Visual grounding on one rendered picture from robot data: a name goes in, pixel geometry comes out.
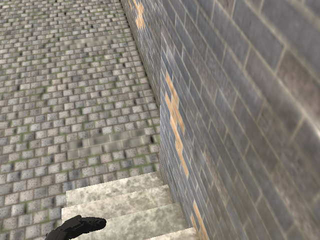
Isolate stairs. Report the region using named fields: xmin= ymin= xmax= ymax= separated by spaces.
xmin=61 ymin=171 xmax=199 ymax=240

